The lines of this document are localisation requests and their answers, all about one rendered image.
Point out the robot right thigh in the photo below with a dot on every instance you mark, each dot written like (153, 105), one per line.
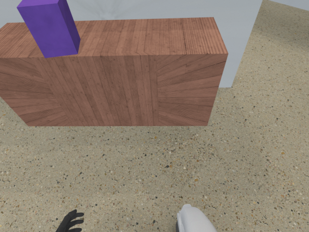
(191, 219)

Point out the carton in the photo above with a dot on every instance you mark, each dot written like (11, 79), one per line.
(52, 26)

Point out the pedestal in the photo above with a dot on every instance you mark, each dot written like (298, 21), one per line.
(132, 72)

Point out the right robot shin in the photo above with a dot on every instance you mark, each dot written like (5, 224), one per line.
(186, 205)

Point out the left robot hand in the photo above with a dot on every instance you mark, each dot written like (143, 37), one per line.
(68, 223)

